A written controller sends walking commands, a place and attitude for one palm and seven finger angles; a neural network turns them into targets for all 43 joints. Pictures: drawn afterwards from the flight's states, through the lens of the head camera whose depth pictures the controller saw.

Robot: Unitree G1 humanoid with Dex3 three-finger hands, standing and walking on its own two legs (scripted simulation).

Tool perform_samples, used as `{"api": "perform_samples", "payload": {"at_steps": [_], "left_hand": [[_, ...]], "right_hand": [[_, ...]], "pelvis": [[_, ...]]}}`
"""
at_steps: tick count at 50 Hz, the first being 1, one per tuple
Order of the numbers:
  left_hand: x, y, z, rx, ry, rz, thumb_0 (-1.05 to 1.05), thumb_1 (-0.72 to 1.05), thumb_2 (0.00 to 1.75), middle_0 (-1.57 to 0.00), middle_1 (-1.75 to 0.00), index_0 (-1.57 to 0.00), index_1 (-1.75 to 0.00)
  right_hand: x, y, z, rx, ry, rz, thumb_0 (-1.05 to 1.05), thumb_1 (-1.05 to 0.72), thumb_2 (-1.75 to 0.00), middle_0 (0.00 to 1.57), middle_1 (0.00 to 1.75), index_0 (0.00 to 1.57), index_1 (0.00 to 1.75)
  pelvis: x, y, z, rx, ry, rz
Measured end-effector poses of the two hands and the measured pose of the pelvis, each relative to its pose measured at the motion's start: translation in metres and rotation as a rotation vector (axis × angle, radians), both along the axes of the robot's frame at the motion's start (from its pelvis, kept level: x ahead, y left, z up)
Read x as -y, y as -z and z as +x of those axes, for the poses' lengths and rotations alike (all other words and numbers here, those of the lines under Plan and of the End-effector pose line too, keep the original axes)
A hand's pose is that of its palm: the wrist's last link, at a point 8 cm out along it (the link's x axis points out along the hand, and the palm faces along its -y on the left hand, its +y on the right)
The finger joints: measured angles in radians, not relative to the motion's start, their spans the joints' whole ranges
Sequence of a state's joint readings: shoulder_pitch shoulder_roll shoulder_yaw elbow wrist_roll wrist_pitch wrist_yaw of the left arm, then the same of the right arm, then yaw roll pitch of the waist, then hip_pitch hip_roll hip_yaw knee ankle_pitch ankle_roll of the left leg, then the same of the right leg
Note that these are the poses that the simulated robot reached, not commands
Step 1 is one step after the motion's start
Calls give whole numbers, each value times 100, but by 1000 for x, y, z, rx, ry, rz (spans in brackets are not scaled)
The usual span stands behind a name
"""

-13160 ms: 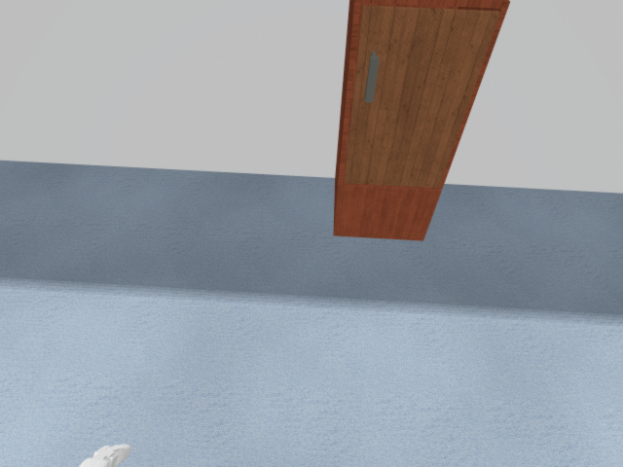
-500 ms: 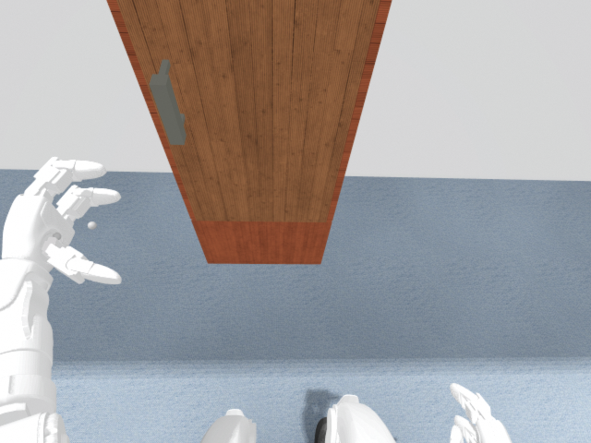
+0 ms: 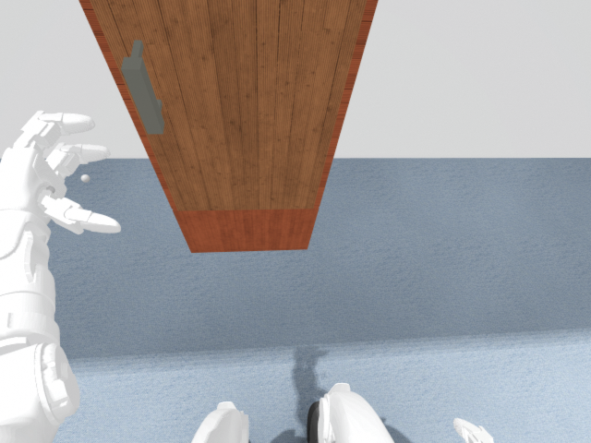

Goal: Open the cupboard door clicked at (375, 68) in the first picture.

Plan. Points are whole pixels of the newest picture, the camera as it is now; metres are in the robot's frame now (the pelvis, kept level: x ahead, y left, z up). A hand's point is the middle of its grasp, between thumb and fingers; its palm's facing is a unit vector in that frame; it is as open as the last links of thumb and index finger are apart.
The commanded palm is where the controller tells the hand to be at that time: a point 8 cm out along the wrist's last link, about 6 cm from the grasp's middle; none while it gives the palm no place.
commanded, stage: move the hooked fingers beside the handle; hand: left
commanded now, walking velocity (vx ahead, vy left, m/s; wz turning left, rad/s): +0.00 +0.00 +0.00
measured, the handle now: (147, 89) +0.61 +0.22 +0.05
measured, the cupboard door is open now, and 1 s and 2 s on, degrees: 0 0 0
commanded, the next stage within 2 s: slide the fingers in behind the handle in 1.48 s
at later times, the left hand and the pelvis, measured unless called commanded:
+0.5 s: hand (100, 129) +0.52 +0.26 +0.05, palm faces +0.02 -1.00 -0.03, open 14.0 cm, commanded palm +0.51 +0.30 +0.05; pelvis +0.00 +0.00 -0.01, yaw -1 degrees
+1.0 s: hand (106, 118) +0.55 +0.26 +0.04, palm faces +0.04 -1.00 -0.02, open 13.9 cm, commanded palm +0.53 +0.29 +0.05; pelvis +0.01 +0.01 -0.01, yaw -2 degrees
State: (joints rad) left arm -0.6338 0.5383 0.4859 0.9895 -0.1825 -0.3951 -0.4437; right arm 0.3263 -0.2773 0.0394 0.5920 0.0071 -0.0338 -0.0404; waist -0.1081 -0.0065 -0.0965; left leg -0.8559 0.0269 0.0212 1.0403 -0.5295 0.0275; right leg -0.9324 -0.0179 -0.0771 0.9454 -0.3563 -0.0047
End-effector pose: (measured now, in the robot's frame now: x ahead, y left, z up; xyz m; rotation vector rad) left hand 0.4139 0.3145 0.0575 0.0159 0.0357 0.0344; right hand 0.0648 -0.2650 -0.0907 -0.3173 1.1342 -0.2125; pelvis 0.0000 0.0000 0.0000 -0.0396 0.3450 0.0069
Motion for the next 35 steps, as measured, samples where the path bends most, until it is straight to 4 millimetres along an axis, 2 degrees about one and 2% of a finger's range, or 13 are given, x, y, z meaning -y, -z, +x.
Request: {"api": "perform_samples", "payload": {"at_steps": [13,23,35], "left_hand": [[-4,2,39,-11,5,7,-1,-50,30,-30,-120,-30,-120],[-1,1,77,-5,8,10,-1,-50,30,-30,-120,-30,-120],[4,2,116,-20,0,-1,-1,-50,30,-30,-120,-30,-120]], "right_hand": [[0,9,-42,-162,46,-13,1,-91,-90,20,30,20,30],[1,5,-75,-261,103,-41,1,-91,-90,20,30,20,30],[-8,4,-98,-360,140,-34,0,-91,-90,20,30,20,30]], "pelvis": [[-1,8,-5,-45,-3,-12],[-3,13,-4,-93,6,-23],[-5,18,-1,-142,6,-37]]}}
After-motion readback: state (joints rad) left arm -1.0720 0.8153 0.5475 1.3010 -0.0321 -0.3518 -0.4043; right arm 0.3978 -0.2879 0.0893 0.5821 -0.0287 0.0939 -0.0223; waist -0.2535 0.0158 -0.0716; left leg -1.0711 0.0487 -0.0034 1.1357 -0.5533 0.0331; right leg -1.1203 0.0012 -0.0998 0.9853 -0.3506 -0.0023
